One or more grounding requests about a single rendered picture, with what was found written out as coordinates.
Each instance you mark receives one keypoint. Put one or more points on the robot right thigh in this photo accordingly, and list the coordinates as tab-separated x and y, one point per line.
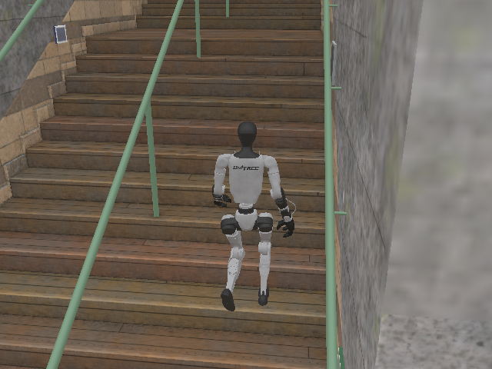
265	226

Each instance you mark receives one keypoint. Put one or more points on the left robot hand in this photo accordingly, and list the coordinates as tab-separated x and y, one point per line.
225	198

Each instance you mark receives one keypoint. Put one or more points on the robot left thigh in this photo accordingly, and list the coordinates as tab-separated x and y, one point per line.
228	227

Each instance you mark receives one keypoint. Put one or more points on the left robot upper arm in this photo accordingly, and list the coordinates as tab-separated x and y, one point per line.
219	173

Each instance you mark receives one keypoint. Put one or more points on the left robot forearm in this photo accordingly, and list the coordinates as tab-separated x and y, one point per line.
216	196

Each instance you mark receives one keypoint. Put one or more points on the right robot forearm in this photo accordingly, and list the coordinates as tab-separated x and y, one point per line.
283	207

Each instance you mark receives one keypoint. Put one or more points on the right robot hand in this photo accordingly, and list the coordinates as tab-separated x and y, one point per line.
289	226

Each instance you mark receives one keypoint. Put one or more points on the right robot upper arm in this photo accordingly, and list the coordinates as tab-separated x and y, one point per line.
274	177

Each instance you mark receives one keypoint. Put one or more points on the robot thigh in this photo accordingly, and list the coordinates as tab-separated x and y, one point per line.
265	226
228	227

